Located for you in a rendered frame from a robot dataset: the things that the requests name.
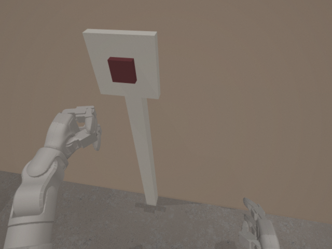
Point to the robot right hand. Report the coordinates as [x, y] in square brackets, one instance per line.
[263, 234]

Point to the robot left forearm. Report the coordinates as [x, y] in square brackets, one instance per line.
[34, 203]

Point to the button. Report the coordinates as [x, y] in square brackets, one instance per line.
[122, 70]

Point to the panel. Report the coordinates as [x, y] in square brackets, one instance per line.
[143, 47]

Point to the robot left hand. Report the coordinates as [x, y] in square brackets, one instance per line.
[65, 135]

